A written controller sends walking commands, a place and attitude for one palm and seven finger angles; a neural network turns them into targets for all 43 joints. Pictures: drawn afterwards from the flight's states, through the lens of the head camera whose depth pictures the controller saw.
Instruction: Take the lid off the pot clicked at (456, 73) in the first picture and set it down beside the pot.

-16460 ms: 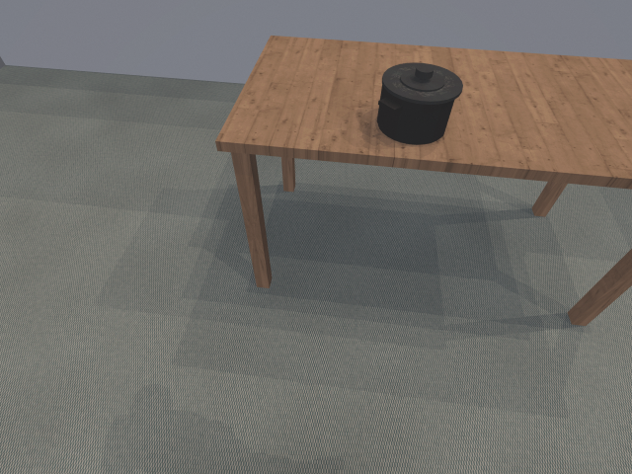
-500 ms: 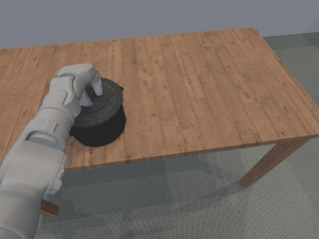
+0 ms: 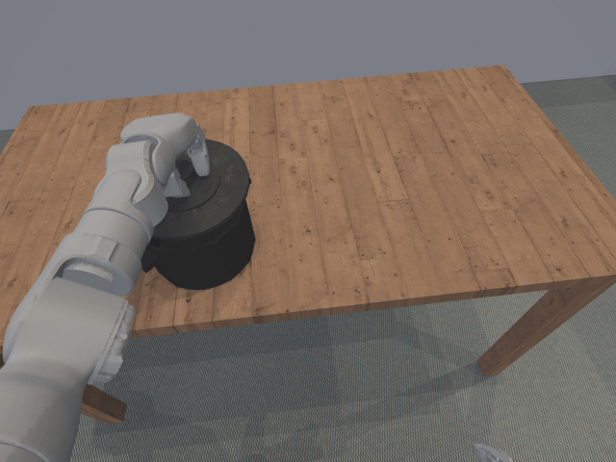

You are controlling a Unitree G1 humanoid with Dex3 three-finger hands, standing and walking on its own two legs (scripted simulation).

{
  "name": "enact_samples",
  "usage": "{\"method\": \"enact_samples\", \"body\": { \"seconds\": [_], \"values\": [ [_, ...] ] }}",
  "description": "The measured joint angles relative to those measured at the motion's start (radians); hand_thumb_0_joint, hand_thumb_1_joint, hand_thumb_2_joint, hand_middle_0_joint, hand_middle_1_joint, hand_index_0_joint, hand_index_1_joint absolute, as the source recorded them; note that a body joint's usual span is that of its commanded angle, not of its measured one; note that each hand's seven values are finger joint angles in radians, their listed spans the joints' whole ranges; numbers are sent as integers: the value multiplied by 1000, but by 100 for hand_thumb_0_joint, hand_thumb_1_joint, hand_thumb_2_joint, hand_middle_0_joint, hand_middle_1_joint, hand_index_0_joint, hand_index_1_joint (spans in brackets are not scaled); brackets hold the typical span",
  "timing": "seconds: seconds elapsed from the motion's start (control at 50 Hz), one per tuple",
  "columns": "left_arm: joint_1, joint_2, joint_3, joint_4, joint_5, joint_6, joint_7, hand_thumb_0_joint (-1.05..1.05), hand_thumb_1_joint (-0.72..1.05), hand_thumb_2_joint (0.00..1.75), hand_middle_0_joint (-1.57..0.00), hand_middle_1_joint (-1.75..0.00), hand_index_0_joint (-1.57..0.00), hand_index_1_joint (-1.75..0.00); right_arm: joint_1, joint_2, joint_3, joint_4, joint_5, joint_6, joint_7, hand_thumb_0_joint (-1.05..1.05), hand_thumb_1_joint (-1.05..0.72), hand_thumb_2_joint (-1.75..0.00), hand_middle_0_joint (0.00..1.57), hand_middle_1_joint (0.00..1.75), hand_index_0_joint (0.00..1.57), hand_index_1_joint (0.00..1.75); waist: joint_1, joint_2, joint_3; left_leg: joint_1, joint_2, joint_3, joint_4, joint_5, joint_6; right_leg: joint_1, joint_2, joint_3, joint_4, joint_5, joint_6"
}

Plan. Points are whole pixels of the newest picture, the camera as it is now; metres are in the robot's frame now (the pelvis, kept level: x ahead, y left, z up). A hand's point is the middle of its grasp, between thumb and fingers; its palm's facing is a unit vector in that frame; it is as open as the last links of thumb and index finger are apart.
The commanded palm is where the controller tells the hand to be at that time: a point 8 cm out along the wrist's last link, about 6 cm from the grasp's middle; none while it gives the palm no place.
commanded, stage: lift the lid straight up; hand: left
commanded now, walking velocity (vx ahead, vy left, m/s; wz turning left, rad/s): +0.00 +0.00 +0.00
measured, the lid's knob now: (180, 173) +0.50 +0.18 +0.09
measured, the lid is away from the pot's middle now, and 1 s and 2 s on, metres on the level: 0.01 0.01 0.06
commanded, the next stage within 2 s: move the lid sideways beside the pot in 1.46 s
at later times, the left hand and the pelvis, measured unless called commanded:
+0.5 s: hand (161, 154) +0.46 +0.18 +0.16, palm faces -0.29 -0.06 -0.96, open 6.5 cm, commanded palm +0.45 +0.18 +0.23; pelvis -0.01 +0.00 +0.00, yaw +1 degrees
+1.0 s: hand (151, 124) +0.47 +0.18 +0.20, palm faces -0.26 -0.07 -0.96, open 6.5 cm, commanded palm +0.46 +0.18 +0.27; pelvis -0.01 +0.00 +0.00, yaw +0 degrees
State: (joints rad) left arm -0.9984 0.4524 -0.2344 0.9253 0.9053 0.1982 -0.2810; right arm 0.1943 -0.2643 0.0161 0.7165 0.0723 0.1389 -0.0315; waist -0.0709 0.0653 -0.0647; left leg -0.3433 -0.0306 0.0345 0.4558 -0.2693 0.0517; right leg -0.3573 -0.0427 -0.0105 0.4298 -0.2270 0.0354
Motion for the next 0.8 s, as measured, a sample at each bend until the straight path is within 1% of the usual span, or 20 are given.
{"method": "enact_samples", "body": {
  "seconds": [0.16, 0.3, 0.38, 0.42, 0.56, 0.8],
  "values": [
    [-13, -2, -16, -34, -5, 18, -33, 1, 33, 54, -75, -94, -81, -97, -8, -3, 4, -8, 1, 2, 2, 1, -91, -90, 20, 30, 20, 30, 10, 3, 3, 18, -2, -5, -12, 8, -1, 18, -2, -5, -7, 3, -1],
    [-22, 7, -12, -56, -5, 27, -50, 1, 33, 54, -75, -94, -82, -97, -9, -6, 10, -10, 2, 0, 0, 1, -91, -90, 20, 30, 20, 30, 12, 3, 6, 35, -2, -6, -21, 15, -2, 34, -2, -6, -15, 9, -2],
    [-33, 13, -22, -69, -6, 42, -70, 2, 33, 54, -75, -94, -82, -97, -7, -8, 10, -12, 1, -1, 0, 1, -91, -90, 20, 30, 20, 30, 12, 3, 12, 40, -3, -8, -26, 21, -3, 39, -3, -8, -16, 12, -3],
    [-38, 15, -14, -66, -6, 38, -74, 2, 33, 54, -75, -94, -82, -97, -7, -10, 13, -11, 2, -3, -2, 1, -91, -90, 20, 30, 20, 30, 12, 4, 13, 44, -3, -8, -28, 23, -3, 43, -3, -8, -18, 14, -3],
    [-75, 28, -22, -48, -3, 42, -105, 2, 33, 54, -75, -94, -82, -97, -2, -11, 15, -9, 2, -11, -11, 1, -91, -90, 20, 30, 20, 30, 8, 1, 18, 53, -4, -7, -37, 31, -3, 50, -3, -7, -25, 21, -4],
    [-130, 41, -14, -25, 6, 43, -133, 2, 33, 54, -75, -94, -82, -97, 10, -16, 15, -4, 0, -21, -12, 1, -91, -90, 20, 30, 20, 30, 3, -1, 23, 60, -6, -4, -50, 39, 0, 56, -5, -3, -37, 30, -2]
  ]
}}
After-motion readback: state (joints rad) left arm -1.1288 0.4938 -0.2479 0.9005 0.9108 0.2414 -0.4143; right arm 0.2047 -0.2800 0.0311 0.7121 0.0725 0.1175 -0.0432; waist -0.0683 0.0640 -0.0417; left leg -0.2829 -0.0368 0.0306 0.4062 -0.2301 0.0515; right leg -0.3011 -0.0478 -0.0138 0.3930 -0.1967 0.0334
